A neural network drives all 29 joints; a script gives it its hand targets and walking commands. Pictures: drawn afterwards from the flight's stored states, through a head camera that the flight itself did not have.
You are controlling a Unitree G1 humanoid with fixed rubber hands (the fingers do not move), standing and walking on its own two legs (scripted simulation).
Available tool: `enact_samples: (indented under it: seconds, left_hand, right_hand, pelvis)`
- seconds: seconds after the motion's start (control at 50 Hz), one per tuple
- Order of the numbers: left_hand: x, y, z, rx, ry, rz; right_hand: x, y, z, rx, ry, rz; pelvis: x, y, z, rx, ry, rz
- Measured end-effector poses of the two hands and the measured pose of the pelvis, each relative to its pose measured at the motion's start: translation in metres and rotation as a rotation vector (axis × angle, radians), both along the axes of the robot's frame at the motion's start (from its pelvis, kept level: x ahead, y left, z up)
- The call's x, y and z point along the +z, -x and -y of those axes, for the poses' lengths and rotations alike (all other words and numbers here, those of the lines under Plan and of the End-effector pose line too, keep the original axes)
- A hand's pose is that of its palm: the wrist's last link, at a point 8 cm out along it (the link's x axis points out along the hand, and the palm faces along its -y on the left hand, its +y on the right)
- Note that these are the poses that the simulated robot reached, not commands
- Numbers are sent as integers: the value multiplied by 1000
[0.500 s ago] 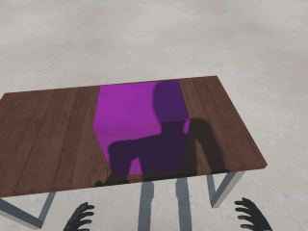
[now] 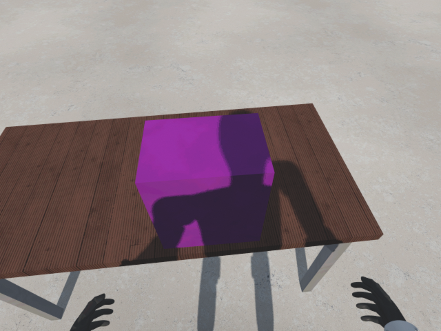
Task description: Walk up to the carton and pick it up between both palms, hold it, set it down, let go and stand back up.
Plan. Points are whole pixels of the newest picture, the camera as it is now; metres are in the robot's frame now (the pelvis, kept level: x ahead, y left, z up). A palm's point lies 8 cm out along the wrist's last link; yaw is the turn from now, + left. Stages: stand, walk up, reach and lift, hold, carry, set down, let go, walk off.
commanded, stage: stand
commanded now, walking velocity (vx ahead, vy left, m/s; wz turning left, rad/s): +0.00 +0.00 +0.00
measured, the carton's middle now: (207, 186) +0.43 +0.06 -0.02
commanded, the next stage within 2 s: none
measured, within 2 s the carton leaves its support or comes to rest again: neither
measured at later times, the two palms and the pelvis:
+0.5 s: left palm out of the picture +0.10 +0.29 -0.09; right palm out of the picture +0.13 -0.29 -0.08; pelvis -0.01 +0.00 +0.01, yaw +1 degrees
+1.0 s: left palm out of the picture +0.08 +0.29 -0.09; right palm out of the picture +0.08 -0.30 -0.09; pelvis -0.01 -0.01 +0.01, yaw +0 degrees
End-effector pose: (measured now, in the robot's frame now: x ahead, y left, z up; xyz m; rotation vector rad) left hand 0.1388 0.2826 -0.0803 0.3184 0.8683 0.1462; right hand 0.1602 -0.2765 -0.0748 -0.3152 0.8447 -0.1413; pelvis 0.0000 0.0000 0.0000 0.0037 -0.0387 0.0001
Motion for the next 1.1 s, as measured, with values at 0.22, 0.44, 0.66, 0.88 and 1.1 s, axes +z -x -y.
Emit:
enact_samples:
  seconds: [0.22, 0.44, 0.66, 0.88, 1.1]
  left_hand:
    - [-5, 17, -5, 32, 2, -58]
    - [-6, 37, -10, 61, -10, -111]
    - [-10, 54, -10, 78, -14, -171]
    - [-11, 59, -7, 75, -11, -193]
    - [-14, 60, -4, 84, -6, -209]
  right_hand:
    - [-1, 17, 9, -16, 24, -63]
    - [-6, 24, 7, -15, 5, -85]
    - [-12, 49, 17, -44, 23, -163]
    - [-17, 74, 21, -73, 22, -227]
    - [-18, 87, 26, -93, 28, -249]
  pelvis:
    - [6, 2, -2, 2, 2, 7]
    - [9, 6, 1, 14, 2, 7]
    - [12, 10, 4, 4, -1, 14]
    - [14, 12, 5, 3, 0, 11]
    - [15, 12, 6, 1, -1, 10]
